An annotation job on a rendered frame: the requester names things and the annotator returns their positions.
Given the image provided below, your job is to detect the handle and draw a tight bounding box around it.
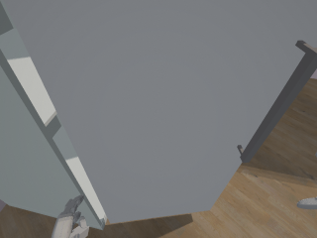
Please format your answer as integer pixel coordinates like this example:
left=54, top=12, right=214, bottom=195
left=237, top=40, right=317, bottom=163

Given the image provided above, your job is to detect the right robot hand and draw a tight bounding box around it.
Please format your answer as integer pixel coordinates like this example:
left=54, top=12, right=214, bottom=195
left=296, top=152, right=317, bottom=210

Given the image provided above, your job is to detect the fridge door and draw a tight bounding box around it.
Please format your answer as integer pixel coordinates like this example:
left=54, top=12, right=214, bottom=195
left=3, top=0, right=317, bottom=224

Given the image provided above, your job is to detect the left robot hand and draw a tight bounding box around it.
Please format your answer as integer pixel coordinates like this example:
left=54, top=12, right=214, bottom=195
left=51, top=194, right=89, bottom=238

